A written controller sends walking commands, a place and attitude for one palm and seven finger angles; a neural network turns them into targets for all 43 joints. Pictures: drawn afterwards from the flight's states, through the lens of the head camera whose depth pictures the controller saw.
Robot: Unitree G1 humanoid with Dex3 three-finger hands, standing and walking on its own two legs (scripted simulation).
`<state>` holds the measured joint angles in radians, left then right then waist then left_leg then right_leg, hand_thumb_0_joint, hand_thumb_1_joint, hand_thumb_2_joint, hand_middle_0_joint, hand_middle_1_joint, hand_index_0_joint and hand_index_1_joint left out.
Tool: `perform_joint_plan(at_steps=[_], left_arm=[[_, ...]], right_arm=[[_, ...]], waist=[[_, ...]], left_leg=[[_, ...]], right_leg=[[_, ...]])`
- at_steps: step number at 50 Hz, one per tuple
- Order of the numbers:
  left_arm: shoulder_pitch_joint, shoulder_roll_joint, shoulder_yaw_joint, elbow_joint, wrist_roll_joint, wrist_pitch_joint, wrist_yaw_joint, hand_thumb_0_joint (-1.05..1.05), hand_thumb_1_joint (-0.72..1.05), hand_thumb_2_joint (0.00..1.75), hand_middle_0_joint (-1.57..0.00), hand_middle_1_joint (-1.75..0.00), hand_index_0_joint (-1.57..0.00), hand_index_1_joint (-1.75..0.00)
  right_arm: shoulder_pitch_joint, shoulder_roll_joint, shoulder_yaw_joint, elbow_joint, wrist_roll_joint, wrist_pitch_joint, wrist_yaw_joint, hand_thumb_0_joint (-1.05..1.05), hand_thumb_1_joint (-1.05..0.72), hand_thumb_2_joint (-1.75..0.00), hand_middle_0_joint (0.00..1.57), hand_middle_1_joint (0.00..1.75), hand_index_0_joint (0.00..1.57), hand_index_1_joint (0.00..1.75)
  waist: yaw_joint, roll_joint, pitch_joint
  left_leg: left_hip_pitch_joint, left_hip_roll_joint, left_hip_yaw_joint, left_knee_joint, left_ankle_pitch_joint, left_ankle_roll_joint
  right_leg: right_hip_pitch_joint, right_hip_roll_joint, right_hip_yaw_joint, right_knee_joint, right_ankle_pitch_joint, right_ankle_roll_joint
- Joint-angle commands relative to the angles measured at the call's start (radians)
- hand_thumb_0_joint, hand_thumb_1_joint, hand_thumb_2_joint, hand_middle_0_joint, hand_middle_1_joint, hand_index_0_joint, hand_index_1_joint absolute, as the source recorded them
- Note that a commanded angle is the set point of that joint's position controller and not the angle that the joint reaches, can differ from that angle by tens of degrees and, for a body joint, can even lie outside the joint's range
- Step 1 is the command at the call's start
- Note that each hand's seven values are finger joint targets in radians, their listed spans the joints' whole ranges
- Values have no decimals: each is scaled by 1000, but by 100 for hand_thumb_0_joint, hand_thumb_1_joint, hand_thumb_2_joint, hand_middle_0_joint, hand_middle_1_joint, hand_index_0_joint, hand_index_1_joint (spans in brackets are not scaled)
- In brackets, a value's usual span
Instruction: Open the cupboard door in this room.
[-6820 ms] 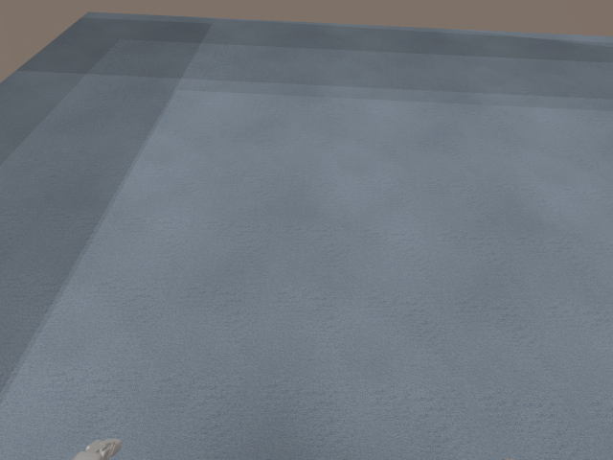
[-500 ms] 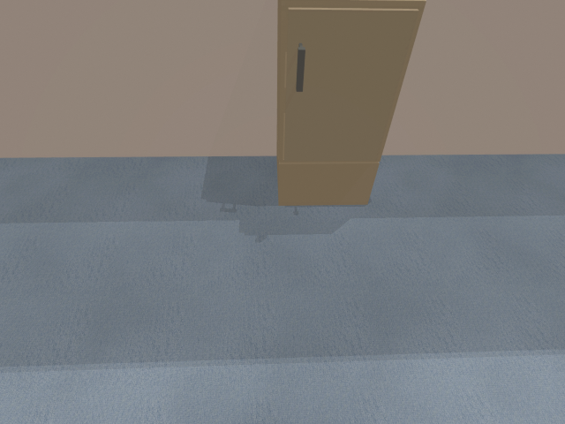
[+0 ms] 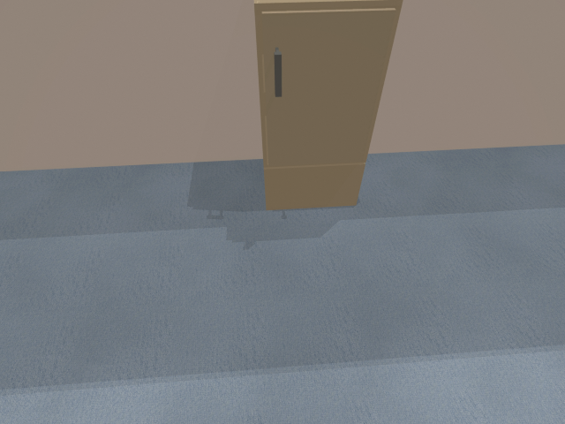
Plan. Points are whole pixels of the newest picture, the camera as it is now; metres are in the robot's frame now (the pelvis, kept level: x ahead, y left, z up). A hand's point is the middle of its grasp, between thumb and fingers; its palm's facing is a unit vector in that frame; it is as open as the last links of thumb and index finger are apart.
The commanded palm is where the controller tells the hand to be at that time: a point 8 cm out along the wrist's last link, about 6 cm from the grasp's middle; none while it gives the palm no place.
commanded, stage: look at it before walking up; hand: left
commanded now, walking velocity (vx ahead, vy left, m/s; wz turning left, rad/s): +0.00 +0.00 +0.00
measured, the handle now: (277, 72) +1.15 +0.07 -0.05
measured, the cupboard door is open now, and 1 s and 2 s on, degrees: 0 0 0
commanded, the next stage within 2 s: walk to a spot facing it in 0.62 s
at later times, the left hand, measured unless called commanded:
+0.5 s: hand out of the picture -0.03 +0.15 -0.18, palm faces +0.04 -0.99 -0.16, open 7.4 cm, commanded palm none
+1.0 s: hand out of the picture +0.00 +0.19 -0.19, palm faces -0.04 -0.98 -0.18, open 7.4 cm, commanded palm none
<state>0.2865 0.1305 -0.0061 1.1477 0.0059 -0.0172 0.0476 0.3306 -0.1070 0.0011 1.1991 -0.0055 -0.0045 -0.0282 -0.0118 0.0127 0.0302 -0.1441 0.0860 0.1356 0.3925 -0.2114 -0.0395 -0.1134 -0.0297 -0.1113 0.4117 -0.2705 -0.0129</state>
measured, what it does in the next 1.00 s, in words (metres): stands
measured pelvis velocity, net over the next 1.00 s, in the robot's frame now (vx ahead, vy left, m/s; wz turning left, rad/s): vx -0.02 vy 0.02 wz -0.10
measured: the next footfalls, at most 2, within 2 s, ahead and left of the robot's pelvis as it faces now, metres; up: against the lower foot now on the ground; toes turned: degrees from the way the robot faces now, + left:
right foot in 1.26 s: +0.06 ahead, -0.13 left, +0.00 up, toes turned -24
left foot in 1.66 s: +0.34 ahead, +0.04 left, +0.00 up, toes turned -20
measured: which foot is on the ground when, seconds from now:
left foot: down 0.00-1.00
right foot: down 0.00-1.00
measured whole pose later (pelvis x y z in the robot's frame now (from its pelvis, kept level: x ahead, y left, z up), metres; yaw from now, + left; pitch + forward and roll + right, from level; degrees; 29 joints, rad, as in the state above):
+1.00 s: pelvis -0.02 +0.02 -0.01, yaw -6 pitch +0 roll +0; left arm 0.27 0.15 0.06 1.06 0.03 0.04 0.01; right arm 0.25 -0.15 -0.06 1.07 -0.02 0.02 -0.03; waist 0.00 -0.01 0.07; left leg -0.27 0.13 0.22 0.58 -0.31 -0.02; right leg -0.28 -0.01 -0.02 0.58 -0.32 -0.01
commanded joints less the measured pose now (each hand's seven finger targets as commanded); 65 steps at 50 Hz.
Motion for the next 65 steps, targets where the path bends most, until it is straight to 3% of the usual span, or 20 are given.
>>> perform_joint_plan(at_steps=[1,11,17,36,40,44,46,48,49,50,51,52,54,56,59,61,62,63,64,65], left_arm=[[85,89,20,-13,-1,-7,1,0,90,90,-20,-30,-20,-30],[107,70,18,-9,4,-9,2,0,90,90,-20,-30,-20,-30],[113,73,20,-9,4,-11,0,0,90,90,-20,-30,-20,-30],[88,96,23,-27,4,-10,-3,0,90,90,-20,-30,-20,-30],[53,123,52,-55,10,14,-9,0,90,90,-20,-30,-20,-30],[7,158,83,-108,15,38,-19,0,90,90,-20,-30,-20,-30],[-3,163,93,-134,17,41,-26,0,90,90,-20,-30,-20,-30],[-26,161,99,-166,21,43,-37,0,90,90,-20,-30,-20,-30],[-51,143,100,-188,22,43,-44,0,90,90,-20,-30,-20,-30],[-67,112,98,-212,23,41,-52,0,90,90,-20,-30,-20,-30],[-111,99,102,-237,26,43,-59,0,90,90,-20,-30,-20,-30],[-138,98,103,-252,27,40,-69,0,90,90,-20,-30,-20,-30],[-164,94,107,-269,27,30,-81,0,90,90,-20,-30,-20,-30],[-141,84,108,-271,23,32,-87,0,90,90,-20,-30,-20,-30],[-83,87,109,-266,23,29,-88,0,90,90,-20,-30,-20,-30],[6,109,117,-241,26,24,-86,0,90,90,-20,-30,-20,-30],[102,158,128,-212,27,15,-80,0,90,90,-20,-30,-20,-30],[195,277,146,-189,32,-5,-67,0,90,90,-20,-30,-20,-30],[272,346,148,-174,10,-5,-49,0,90,90,-20,-30,-20,-30],[238,342,144,-187,7,-12,-35,0,90,90,-20,-30,-20,-30]], right_arm=[[50,-81,-22,-28,-3,-9,-4,0,-90,-90,20,30,20,30],[25,-76,-26,-38,-3,-5,-6,0,-90,-90,20,30,20,30],[17,-83,-28,-47,-3,-8,-6,0,-90,-90,20,30,20,30],[18,-104,-30,-53,-5,-12,-2,0,-90,-90,20,30,20,30],[7,-113,-52,-71,-6,4,-8,0,-90,-90,20,30,20,30],[-33,-133,-75,-129,-8,22,-10,0,-90,-90,20,30,20,30],[-35,-134,-80,-155,-13,22,-8,0,-90,-90,20,30,20,30],[-19,-162,-89,-176,-19,14,-4,0,-90,-90,20,30,20,30],[6,-190,-97,-185,-23,9,-4,0,-90,-90,20,30,20,30],[32,-233,-108,-184,-26,0,-5,0,-90,-90,20,30,20,30],[48,-262,-118,-183,-25,-13,-5,0,-90,-90,20,30,20,30],[47,-255,-114,-187,-26,-25,-5,0,-90,-90,20,30,20,30],[5,-239,-108,-202,-32,-34,-4,0,-90,-90,20,30,20,30],[-36,-245,-108,-214,-36,-37,-2,0,-90,-90,20,30,20,30],[-74,-266,-115,-230,-36,-32,9,0,-90,-90,20,30,20,30],[-102,-276,-115,-242,-33,-25,16,0,-90,-90,20,30,20,30],[-114,-258,-111,-259,-28,-24,22,0,-90,-90,20,30,20,30],[-148,-191,-91,-310,-14,-23,31,0,-90,-90,20,30,20,30],[-268,-171,-75,-393,-14,-17,37,0,-90,-90,20,30,20,30],[-308,-185,-73,-399,-13,-19,34,0,-90,-90,20,30,20,30]], waist=[[11,-24,48],[8,-28,78],[8,-1,58],[12,-18,56],[7,-24,62],[5,-62,70],[3,-59,50],[-11,1,46],[-27,93,47],[-44,237,35],[-61,281,21],[-57,204,19],[-39,98,35],[-17,105,37],[11,101,11],[63,71,-6],[113,-38,-37],[165,-331,-48],[197,-355,-14],[175,-299,18]], left_leg=[[4,54,-64,-46,133,32],[13,53,-65,-39,102,32],[21,53,-63,-40,107,34],[-1,54,-70,-44,92,38],[-17,69,-27,35,67,34],[-58,67,2,111,-65,29],[-60,64,-3,118,-188,32],[-41,96,-51,62,-344,52],[-10,160,-127,-24,-450,78],[13,281,-252,-162,-571,125],[37,391,-326,-245,-559,179],[63,405,-313,-249,-482,194],[47,385,-199,-215,-336,174],[17,359,-89,-179,-237,155],[-47,322,19,-92,-224,118],[-111,282,80,59,-268,80],[-192,225,128,251,-231,46],[-465,106,175,589,-346,-5],[-661,26,47,814,-458,-26],[-684,54,-72,899,-362,-17]], right_leg=[[-67,-105,92,-85,229,-6],[-117,-101,106,-100,187,-7],[-105,-100,109,-100,188,-8],[-100,-98,106,-97,147,-9],[-152,-97,146,-39,200,-21],[-243,-111,218,-24,99,-45],[-280,-105,251,-40,-92,-54],[-357,-60,237,2,-295,-51],[-425,-5,179,104,-335,-33],[-475,58,63,322,-272,-6],[-520,23,28,557,-237,4],[-567,-25,71,632,-232,5],[-554,-77,63,605,-192,16],[-464,-91,40,499,-174,23],[-271,-41,-36,323,-148,21],[-113,13,-94,194,-49,13],[35,11,-63,109,-46,-7],[203,-214,327,-63,-144,-102],[209,-385,680,-175,-2,-202],[137,-392,727,-194,-14,-229]])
